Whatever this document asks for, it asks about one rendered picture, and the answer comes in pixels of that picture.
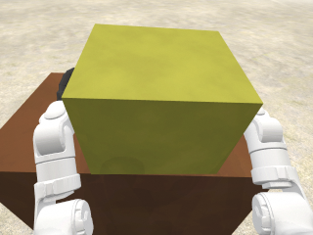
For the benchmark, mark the pedestal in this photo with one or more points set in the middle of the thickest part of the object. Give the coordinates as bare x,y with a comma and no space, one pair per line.
127,204

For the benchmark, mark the robot right forearm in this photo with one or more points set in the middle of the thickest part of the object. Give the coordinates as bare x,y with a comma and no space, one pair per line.
271,164

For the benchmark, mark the left robot upper arm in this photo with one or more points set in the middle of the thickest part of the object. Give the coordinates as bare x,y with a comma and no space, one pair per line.
66,218

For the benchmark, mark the robot left forearm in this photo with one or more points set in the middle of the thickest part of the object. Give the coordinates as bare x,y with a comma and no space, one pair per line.
54,155

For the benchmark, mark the right robot upper arm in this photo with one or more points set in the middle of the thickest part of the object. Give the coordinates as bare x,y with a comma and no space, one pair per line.
281,213

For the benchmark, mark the carton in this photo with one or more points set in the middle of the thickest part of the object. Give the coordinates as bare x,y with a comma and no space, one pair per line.
158,100

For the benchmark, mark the left robot hand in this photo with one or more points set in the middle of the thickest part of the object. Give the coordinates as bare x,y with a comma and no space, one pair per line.
63,84

